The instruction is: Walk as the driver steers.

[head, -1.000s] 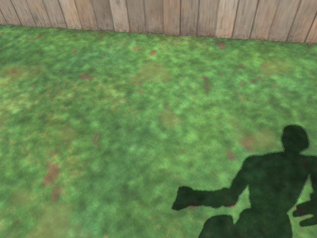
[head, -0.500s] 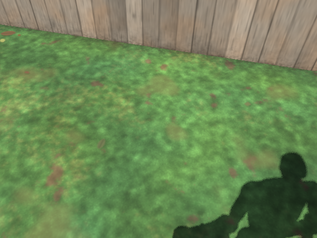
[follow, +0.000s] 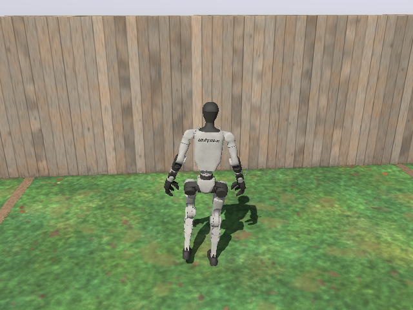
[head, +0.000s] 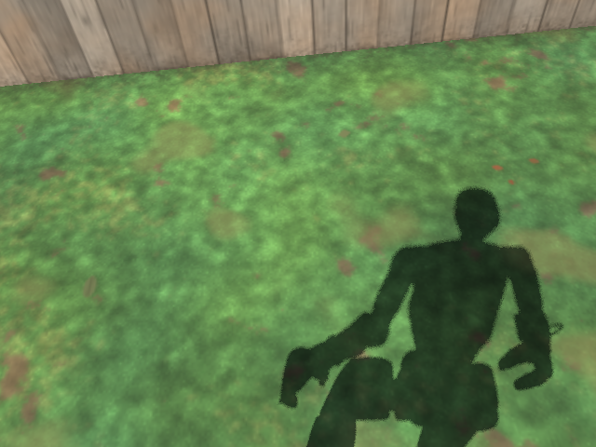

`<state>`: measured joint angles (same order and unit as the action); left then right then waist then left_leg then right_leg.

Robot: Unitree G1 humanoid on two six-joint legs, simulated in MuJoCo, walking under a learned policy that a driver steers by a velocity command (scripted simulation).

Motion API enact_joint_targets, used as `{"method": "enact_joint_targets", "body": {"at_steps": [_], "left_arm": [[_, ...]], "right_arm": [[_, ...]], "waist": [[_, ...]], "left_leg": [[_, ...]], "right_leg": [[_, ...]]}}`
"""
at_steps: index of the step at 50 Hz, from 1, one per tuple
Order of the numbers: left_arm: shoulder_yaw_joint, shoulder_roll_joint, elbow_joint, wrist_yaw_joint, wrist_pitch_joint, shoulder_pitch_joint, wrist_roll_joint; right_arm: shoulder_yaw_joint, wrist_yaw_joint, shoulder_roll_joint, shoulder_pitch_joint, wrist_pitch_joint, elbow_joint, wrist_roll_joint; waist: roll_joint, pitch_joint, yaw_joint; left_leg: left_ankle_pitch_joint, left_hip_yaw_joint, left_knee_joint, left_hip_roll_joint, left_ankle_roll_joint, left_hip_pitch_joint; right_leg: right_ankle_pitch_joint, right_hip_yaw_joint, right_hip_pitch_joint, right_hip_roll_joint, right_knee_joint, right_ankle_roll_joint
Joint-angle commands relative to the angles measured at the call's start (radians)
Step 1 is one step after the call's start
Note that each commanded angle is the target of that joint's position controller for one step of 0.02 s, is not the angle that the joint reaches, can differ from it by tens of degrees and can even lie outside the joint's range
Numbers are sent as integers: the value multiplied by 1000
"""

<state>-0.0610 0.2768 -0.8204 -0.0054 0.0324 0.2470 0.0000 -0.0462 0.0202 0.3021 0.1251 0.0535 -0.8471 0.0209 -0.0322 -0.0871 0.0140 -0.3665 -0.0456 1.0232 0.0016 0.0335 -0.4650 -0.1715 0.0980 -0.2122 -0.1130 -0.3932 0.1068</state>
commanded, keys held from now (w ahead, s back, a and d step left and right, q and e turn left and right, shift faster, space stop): e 0.12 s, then no key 0.08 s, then q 0.44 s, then w+q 0.36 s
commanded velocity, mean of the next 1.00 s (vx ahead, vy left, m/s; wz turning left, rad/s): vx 0.09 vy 0.00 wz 0.14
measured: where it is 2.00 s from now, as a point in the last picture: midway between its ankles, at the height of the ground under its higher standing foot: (246, 375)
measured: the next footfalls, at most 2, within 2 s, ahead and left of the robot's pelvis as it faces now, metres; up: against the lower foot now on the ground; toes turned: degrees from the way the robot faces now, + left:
left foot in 0.36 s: +0.08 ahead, +0.14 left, +0.00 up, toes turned -10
right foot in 0.74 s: +0.06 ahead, -0.08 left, +0.00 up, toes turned +11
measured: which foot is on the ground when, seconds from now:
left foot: up 0.00-0.34, down 0.36-0.74, up 0.76-1.00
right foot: down 0.00-0.36, up 0.38-0.72, down 0.74-1.00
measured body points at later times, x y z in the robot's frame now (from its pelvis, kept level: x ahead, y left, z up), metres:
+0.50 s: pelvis +0.03 +0.04 +0.00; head +0.05 +0.06 +0.45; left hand +0.15 +0.30 -0.14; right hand +0.11 -0.23 -0.12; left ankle +0.04 +0.14 -0.75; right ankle +0.00 -0.07 -0.73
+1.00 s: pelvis +0.09 +0.01 +0.00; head +0.11 -0.01 +0.45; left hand +0.04 +0.29 -0.11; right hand +0.27 -0.23 -0.13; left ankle +0.09 +0.17 -0.66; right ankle +0.02 -0.08 -0.75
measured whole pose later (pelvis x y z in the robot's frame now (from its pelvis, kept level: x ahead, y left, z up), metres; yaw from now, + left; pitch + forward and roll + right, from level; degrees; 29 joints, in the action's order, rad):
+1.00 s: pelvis +0.09 +0.01 +0.00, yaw +14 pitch +1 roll +1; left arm -0.02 0.27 -0.88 -0.02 -0.06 0.37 -0.03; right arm -0.08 -0.06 0.33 0.19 0.03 -0.84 0.04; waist -0.05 0.00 0.03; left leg -0.21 -0.08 1.08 0.02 0.00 -0.60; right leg -0.27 -0.06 0.02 -0.04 -0.23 0.06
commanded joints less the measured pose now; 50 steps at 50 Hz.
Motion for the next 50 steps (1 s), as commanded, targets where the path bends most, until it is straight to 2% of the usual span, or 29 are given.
{"method": "enact_joint_targets", "body": {"at_steps": [1,6,10,13,15,17,18,19,20,21,23,25,27,29,32,34,35,36,37,38,39,40,41,42,43,44,46,50], "left_arm": [[-43,168,37,-8,-4,63,-4],[-50,187,47,-9,0,65,-13],[-42,173,51,-10,0,47,-21],[-21,138,45,-12,-1,13,-31],[2,106,28,-17,-1,-9,-33],[21,93,1,-24,-2,-9,-25],[26,84,-7,-23,-9,25,-30],[21,97,-4,-23,-11,73,-27],[11,127,-20,-32,-1,50,-16],[9,139,-21,-38,1,13,-18],[5,130,-18,-35,-4,-41,-11],[1,126,-10,-28,-5,-61,-8],[3,112,2,-30,-4,-81,-9],[6,100,13,-32,-5,-91,-8],[12,96,30,-33,-9,-99,-3],[16,99,41,-26,-19,-80,-8],[18,98,39,-24,-23,-52,-8],[19,91,22,-28,-28,14,-8],[9,124,2,-40,-32,80,-11],[-8,220,1,-54,-37,124,-19],[-32,325,21,-51,-42,70,-46],[-20,263,26,-46,-49,9,-52],[-4,200,37,-42,-58,-35,-38],[4,170,45,-38,-68,-53,-32],[8,158,41,-40,-79,-36,-25],[10,146,32,-36,-89,-3,-24],[9,137,0,-24,-105,84,-24],[11,113,-41,-10,-114,186,-26]], "right_arm": [[-19,5,88,-17,-5,65,0],[-19,11,98,-42,-10,88,-3],[-14,12,95,-31,-17,92,-8],[-3,10,82,1,-21,79,-12],[8,9,60,32,-21,59,-16],[22,12,31,73,-28,30,-10],[17,19,78,53,-38,33,2],[9,18,163,6,-48,64,8],[7,6,173,20,-48,44,0],[8,-7,153,14,-50,41,-7],[-2,-11,165,34,-45,36,-10],[-16,-7,181,84,-42,25,-11],[-31,-4,185,120,-37,14,-15],[-43,-2,179,109,-28,16,-14],[-56,-8,171,98,-16,24,-8],[-68,-16,177,92,-6,25,-7],[-72,-21,177,59,1,36,-3],[-75,-24,173,6,8,54,-2],[-73,-21,147,-20,6,72,-4],[-55,-20,62,35,-4,83,-10],[-47,-15,67,-9,-18,111,-3],[-58,-20,135,-20,-26,106,11],[-64,-36,141,20,-32,80,10],[-62,-49,133,61,-34,58,11],[-60,-60,123,72,-35,46,21],[-56,-69,113,64,-36,47,22],[-47,-80,90,17,-38,65,21],[-36,-96,73,-77,-38,99,19]], "waist": [[123,104,17],[130,100,27],[132,118,26],[131,135,18],[131,136,4],[97,111,-28],[18,103,4],[-106,107,50],[-126,96,31],[-123,69,26],[-149,73,1],[-148,86,-22],[-99,102,-30],[-87,110,-23],[-111,132,-29],[-117,166,-21],[-124,154,2],[-114,131,53],[-52,97,91],[194,120,76],[259,53,69],[125,-11,16],[113,-22,-17],[127,-16,-31],[144,-14,-25],[144,-13,-12],[121,-20,17],[128,-40,58]], "left_leg": [[12,-19,-37,-5,18,-122],[-2,-36,-114,9,20,-113],[-10,-26,-166,12,3,-41],[-19,-3,-264,9,-18,87],[8,8,-416,9,-35,223],[210,-19,-715,3,-56,404],[260,-159,-759,-90,-75,451],[413,-351,-773,-245,-125,446],[487,-390,-754,-303,-227,308],[457,-392,-749,-260,-227,291],[400,-368,-730,-190,-197,320],[482,-405,-715,-197,-223,369],[528,-423,-705,-203,-254,403],[521,-406,-696,-174,-250,399],[508,-414,-690,-144,-238,375],[186,-440,-716,-112,-229,313],[10,-447,-726,-86,-215,233],[-137,-436,-713,-44,-183,118],[-263,-388,-646,20,-128,-44],[-313,-212,-338,127,-80,-169],[-181,-132,-177,176,-66,-278],[-70,-157,-88,70,-75,-251],[-3,-137,-53,57,-68,-230],[43,-111,-10,48,-54,-222],[76,-83,37,37,-46,-231],[103,-69,67,24,-42,-248],[147,-57,92,9,-39,-312],[183,-25,45,-5,-31,-389]], "right_leg": [[264,294,183,259,90,103],[196,375,154,252,83,112],[254,381,121,250,66,118],[309,343,77,247,55,105],[290,319,30,236,55,79],[185,284,-40,209,43,16],[84,242,-72,172,3,-27],[-118,132,-120,78,-85,-56],[-201,55,-32,46,-71,-63],[-171,34,-14,51,-80,-67],[-161,0,-47,25,-129,-82],[-269,-25,-130,13,-250,-102],[-330,-23,-204,23,-392,-124],[-325,-25,-226,39,-426,-138],[-301,-40,-196,38,-370,-142],[-309,-49,-97,30,-268,-124],[-295,-56,-10,23,-177,-110],[-210,-69,124,21,-28,-93],[-199,-34,271,60,96,-75],[-478,247,361,317,224,-44],[-654,560,216,498,335,39],[-638,497,132,480,314,56],[-568,403,117,421,307,43],[-464,302,142,370,305,28],[-378,225,159,341,305,27],[-299,169,179,327,300,26],[-161,101,241,326,283,23],[41,4,312,332,264,17]]}}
